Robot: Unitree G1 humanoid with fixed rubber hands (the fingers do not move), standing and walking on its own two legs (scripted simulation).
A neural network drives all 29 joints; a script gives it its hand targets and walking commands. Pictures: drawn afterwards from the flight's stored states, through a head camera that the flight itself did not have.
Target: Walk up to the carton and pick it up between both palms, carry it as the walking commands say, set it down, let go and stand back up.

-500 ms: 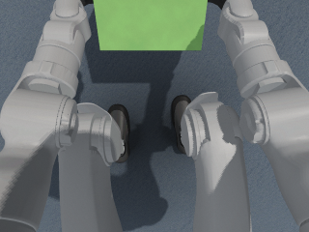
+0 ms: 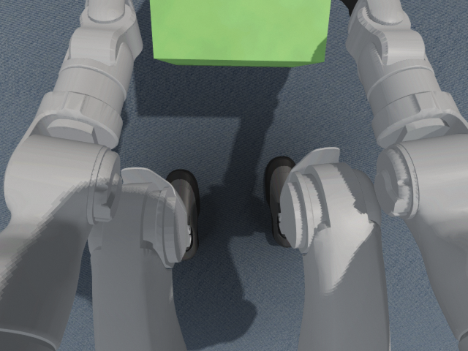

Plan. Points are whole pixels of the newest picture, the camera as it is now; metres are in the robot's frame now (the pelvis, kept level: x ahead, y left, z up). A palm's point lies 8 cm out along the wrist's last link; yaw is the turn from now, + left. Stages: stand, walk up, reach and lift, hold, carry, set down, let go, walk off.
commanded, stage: set down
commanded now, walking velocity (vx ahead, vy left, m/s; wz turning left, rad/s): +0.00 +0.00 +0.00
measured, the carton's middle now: (237, 3) +0.54 -0.04 -0.26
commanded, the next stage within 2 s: none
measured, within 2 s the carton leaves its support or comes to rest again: rests again in 0.16 s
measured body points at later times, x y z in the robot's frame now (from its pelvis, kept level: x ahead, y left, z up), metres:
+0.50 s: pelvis +0.01 -0.01 +0.00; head +0.36 -0.02 +0.28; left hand +0.54 +0.11 -0.19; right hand +0.51 -0.21 -0.19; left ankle +0.12 +0.11 -0.32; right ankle +0.13 -0.12 -0.32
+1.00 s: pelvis +0.01 +0.00 -0.01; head +0.36 -0.01 +0.28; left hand +0.54 +0.11 -0.19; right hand +0.51 -0.21 -0.19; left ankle +0.12 +0.11 -0.32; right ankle +0.13 -0.12 -0.32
